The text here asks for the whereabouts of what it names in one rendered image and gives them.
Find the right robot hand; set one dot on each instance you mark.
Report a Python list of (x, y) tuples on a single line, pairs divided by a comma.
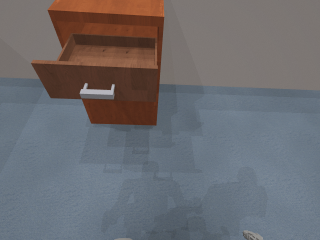
[(251, 236)]

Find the drawer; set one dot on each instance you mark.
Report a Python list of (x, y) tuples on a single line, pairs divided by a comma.
[(128, 62)]

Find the cabinet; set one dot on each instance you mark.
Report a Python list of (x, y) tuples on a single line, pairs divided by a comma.
[(137, 18)]

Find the handle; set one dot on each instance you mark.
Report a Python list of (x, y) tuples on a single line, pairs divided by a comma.
[(97, 93)]

